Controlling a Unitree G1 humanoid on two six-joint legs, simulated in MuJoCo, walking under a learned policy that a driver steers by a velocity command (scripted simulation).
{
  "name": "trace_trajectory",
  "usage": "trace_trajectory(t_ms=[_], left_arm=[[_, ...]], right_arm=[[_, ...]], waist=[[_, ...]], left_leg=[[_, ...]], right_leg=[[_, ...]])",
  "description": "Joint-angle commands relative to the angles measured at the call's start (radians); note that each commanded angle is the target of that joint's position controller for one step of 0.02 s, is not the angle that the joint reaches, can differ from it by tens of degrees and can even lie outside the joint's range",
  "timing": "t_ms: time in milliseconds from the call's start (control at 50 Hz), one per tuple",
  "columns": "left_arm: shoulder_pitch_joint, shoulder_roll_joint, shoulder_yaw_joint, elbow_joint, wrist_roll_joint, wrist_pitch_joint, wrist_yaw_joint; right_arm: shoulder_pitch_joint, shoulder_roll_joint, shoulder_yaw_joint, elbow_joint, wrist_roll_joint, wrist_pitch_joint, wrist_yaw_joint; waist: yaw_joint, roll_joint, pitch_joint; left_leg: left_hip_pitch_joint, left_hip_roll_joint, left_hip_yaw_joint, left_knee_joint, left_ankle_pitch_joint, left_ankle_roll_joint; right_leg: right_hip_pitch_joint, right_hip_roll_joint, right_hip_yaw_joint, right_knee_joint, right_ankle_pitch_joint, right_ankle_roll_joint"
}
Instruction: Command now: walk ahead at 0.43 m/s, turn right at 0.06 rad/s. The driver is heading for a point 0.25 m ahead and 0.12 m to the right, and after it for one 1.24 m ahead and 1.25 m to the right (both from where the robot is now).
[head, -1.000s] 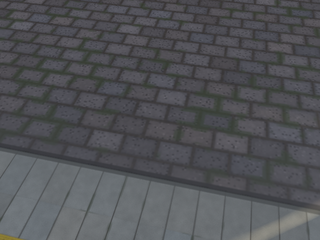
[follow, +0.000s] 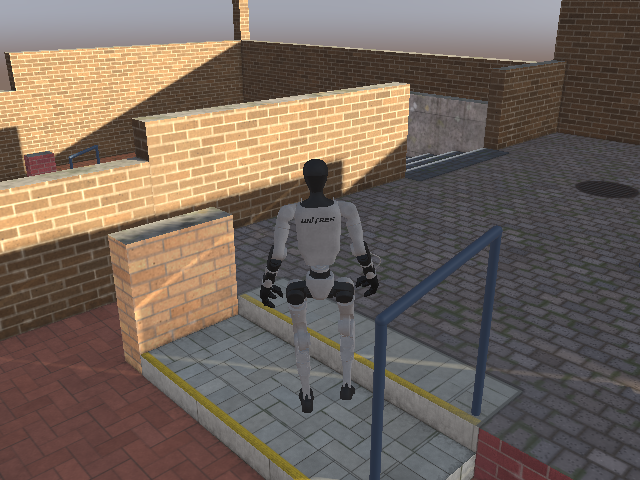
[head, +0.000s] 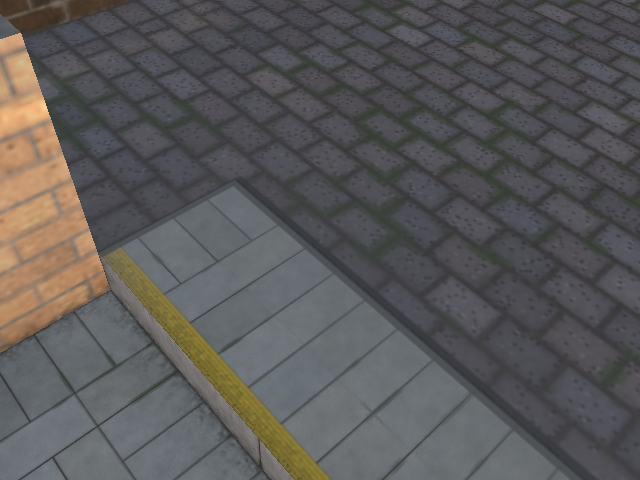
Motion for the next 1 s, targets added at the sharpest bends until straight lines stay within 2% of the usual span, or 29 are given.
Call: trace_trajectory(t_ms=[20,120,140,200,260,340,360,400,420,460,480,500,520,540,560,580,600,620,640,660,700,720,760,780,840,900,960,980,1000], left_arm=[[0.058,0.065,0.018,-0.019,-0.016,-0.008,-0.005],[-0.066,0.045,0.022,-0.051,-0.005,0.001,-0.004],[-0.087,0.027,0.02,-0.054,-0.004,0.007,0.004],[-0.171,-0.011,0.01,-0.079,-0.003,0.011,0.037],[-0.249,-0.059,-0.014,-0.11,-0.011,0.002,0.044],[-0.431,-0.137,-0.074,-0.239,-0.024,0.005,0.053],[-0.474,-0.141,-0.091,-0.273,-0.022,0.0,0.049],[-0.463,-0.113,-0.102,-0.295,-0.012,0.008,0.019],[-0.415,-0.114,-0.103,-0.26,-0.02,0.011,0.013],[-0.321,-0.096,-0.102,-0.216,-0.028,0.013,0.009],[-0.174,-0.066,-0.086,-0.167,-0.019,0.01,0.006],[-0.035,-0.024,-0.067,-0.126,-0.031,-0.001,0.003],[0.033,0.076,-0.023,-0.104,-0.023,-0.009,-0.006],[0.018,0.221,0.022,-0.063,-0.049,0.002,0.0],[-0.016,0.227,0.035,-0.069,-0.048,0.006,0.012],[-0.031,0.208,0.032,-0.036,-0.034,-0.003,0.02],[-0.034,0.151,0.021,0.01,-0.02,-0.015,0.026],[-0.068,0.084,0.008,0.027,-0.007,-0.03,0.035],[-0.019,-0.043,-0.061,0.109,0.068,-0.079,-0.016],[0.024,-0.059,-0.064,0.145,0.058,-0.102,-0.031],[0.059,-0.054,-0.073,0.21,0.058,-0.127,-0.047],[0.042,-0.035,-0.073,0.213,0.074,-0.128,-0.058],[-0.068,0.036,-0.056,0.149,0.08,-0.135,-0.076],[0.003,0.042,-0.06,0.152,0.074,-0.158,-0.065],[0.206,0.049,-0.049,0.184,0.046,-0.175,-0.044],[0.154,0.097,-0.026,0.119,0.005,-0.168,-0.08],[0.156,0.218,0.025,0.113,0.002,-0.158,-0.093],[0.117,0.213,0.028,0.11,0.016,-0.157,-0.096],[0.146,0.113,-0.005,0.099,0.041,-0.171,-0.091]], right_arm=[[0.047,-0.118,-0.021,-0.017,-0.015,-0.043,-0.002],[0.13,-0.092,-0.009,0.054,-0.009,-0.048,-0.009],[0.179,-0.086,-0.007,0.079,-0.015,-0.052,-0.012],[0.252,-0.073,0.001,0.144,-0.017,-0.069,-0.017],[0.293,-0.054,0.019,0.207,-0.036,-0.088,-0.018],[0.334,-0.044,0.044,0.292,-0.019,-0.094,-0.021],[0.336,-0.042,0.049,0.307,-0.013,-0.087,-0.024],[0.289,-0.057,0.052,0.307,0.005,-0.071,-0.046],[0.25,-0.055,0.064,0.285,0.024,-0.069,-0.052],[0.234,-0.169,0.04,0.254,0.055,-0.068,-0.07],[0.214,-0.23,0.018,0.238,0.047,-0.059,-0.071],[0.189,-0.27,-0.002,0.205,0.061,-0.044,-0.057],[0.19,-0.261,-0.008,0.152,0.064,-0.053,-0.042],[0.132,-0.144,0.005,0.087,0.029,-0.073,0.012],[0.064,-0.155,-0.009,0.031,-0.008,-0.096,0.041],[0.038,-0.106,0.004,0.006,0.002,-0.098,0.047],[0.029,-0.044,0.021,-0.003,0.002,-0.093,0.029],[0.014,0.003,0.037,-0.029,-0.007,-0.08,0.011],[-0.03,0.03,0.062,-0.041,-0.081,-0.071,0.042],[-0.038,0.015,0.062,-0.051,-0.077,-0.065,0.045],[-0.055,0.016,0.088,-0.047,-0.078,-0.072,0.053],[-0.104,-0.015,0.087,-0.069,-0.07,-0.083,0.049],[-0.203,-0.083,0.065,-0.092,-0.015,-0.087,0.035],[-0.218,-0.071,0.063,-0.103,-0.014,-0.093,0.029],[-0.393,-0.046,0.076,-0.149,-0.014,-0.101,0.031],[-0.48,-0.015,0.077,-0.195,-0.022,-0.059,0.049],[-0.301,-0.128,0.039,-0.11,0.007,-0.047,0.03],[-0.063,-0.16,0.024,-0.038,0.032,-0.064,0.01],[0.309,-0.152,0.019,0.064,0.033,-0.088,-0.001]], waist=[[-0.009,0.111,-0.006],[-0.034,0.116,0.095],[-0.049,0.14,0.095],[-0.052,0.078,0.16],[-0.046,0.048,0.159],[-0.019,0.064,0.191],[-0.018,0.056,0.191],[0.01,0.048,0.173],[0.019,0.016,0.114],[0.069,0.12,-0.002],[0.133,0.23,-0.116],[0.188,0.319,-0.237],[0.216,0.28,-0.303],[0.14,-0.085,-0.329],[0.111,0.037,-0.351],[0.064,0.1,-0.242],[0.014,0.17,-0.07],[-0.038,0.185,0.021],[-0.012,0.119,-0.05],[-0.047,0.006,-0.038],[-0.085,0.016,-0.045],[-0.1,0.054,-0.057],[-0.091,0.069,-0.053],[-0.082,-0.001,-0.052],[0.021,0.023,-0.048],[-0.006,-0.038,-0.03],[-0.089,-0.025,0.011],[-0.167,-0.004,-0.062],[-0.232,0.093,-0.365]], left_leg=[[0.093,0.279,-0.228,-0.294,0.152,0.085],[0.192,0.295,-0.151,-0.332,0.062,0.062],[0.24,0.316,-0.166,-0.331,0.05,0.091],[0.33,0.374,-0.18,-0.332,-0.019,0.147],[0.359,0.355,-0.109,-0.302,0.075,0.105],[0.337,0.352,-0.041,-0.305,0.105,0.05],[0.289,0.307,0.011,-0.339,0.103,0.028],[0.176,0.28,0.112,-0.438,0.433,0.045],[0.119,0.255,0.169,-0.412,0.843,0.029],[0.129,0.325,0.167,-0.235,1.71,0.028],[0.211,0.344,0.159,-0.021,1.928,0.025],[0.249,0.346,0.153,0.241,2.003,0.039],[-0.01,0.279,0.144,0.63,1.593,0.005],[-0.355,-0.019,0.077,1.119,0.009,-0.086],[-0.465,0.0,-0.178,1.255,0.049,-0.05],[-0.51,0.032,-0.19,1.265,0.095,-0.035],[-0.553,0.063,-0.174,1.218,0.072,-0.026],[-0.57,0.084,-0.173,1.192,0.037,-0.027],[-0.677,0.067,-0.383,1.284,0.173,0.035],[-0.764,0.059,-0.354,1.378,0.185,0.072],[-0.976,0.036,-0.33,1.454,0.148,0.112],[-0.928,0.045,-0.271,1.309,0.174,0.111],[-0.682,0.074,-0.168,1.086,0.252,0.052],[-0.657,0.078,-0.129,1.13,0.247,0.012],[-0.656,0.053,-0.09,0.772,0.185,-0.071],[-0.234,0.009,-0.041,0.3,0.282,-0.132],[-0.16,-0.038,-0.055,0.082,0.26,-0.11],[0.033,0.018,-0.102,0.057,0.349,-0.038],[0.503,0.184,-0.212,0.266,0.573,0.121]], right_leg=[[-0.119,0.038,0.074,0.192,0.082,-0.008],[-0.386,0.067,0.122,0.272,0.123,-0.017],[-0.458,0.082,0.1,0.388,0.075,-0.02],[-0.757,0.093,0.114,0.722,-0.09,-0.063],[-0.884,0.103,0.097,0.823,-0.122,-0.1],[-1.057,0.099,0.062,0.886,-0.244,-0.155],[-1.009,0.083,0.007,0.748,-0.251,-0.156],[-0.748,0.054,-0.11,0.49,-0.202,-0.162],[-0.513,0.099,-0.181,0.378,-0.139,-0.176],[-0.186,0.195,-0.297,0.191,-0.123,-0.185],[-0.066,0.239,-0.271,0.136,-0.134,-0.207],[0.103,0.292,-0.178,-0.022,-0.177,-0.249],[0.364,0.206,0.187,-0.191,-0.268,-0.326],[0.51,-0.083,0.854,-0.59,-0.094,-0.442],[0.512,-0.086,1.073,-0.719,-0.011,-0.393],[0.398,-0.091,0.981,-0.734,-0.097,-0.35],[0.249,-0.067,0.857,-0.709,-0.007,-0.309],[0.11,-0.033,0.727,-0.668,0.108,-0.296],[0.087,0.026,0.564,-0.631,-0.052,-0.207],[0.071,0.052,0.578,-0.655,-0.048,-0.211],[0.122,0.096,0.448,-0.658,-0.037,-0.178],[0.081,0.14,0.341,-0.691,-0.018,-0.149],[-0.15,0.17,0.289,-0.791,0.03,-0.158],[-0.122,0.179,0.305,-0.789,0.185,-0.14],[0.113,0.182,0.303,-0.758,0.458,-0.089],[0.035,0.134,0.363,-0.839,0.63,-0.145],[0.288,0.047,0.407,-0.662,1.063,-0.06],[0.277,0.049,0.414,-0.492,1.218,0.022],[0.165,0.099,0.405,-0.186,1.064,0.058]])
